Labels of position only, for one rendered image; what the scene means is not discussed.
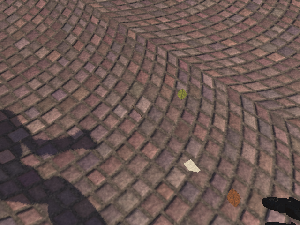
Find robot right hand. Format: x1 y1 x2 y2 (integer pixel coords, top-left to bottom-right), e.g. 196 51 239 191
262 197 300 225

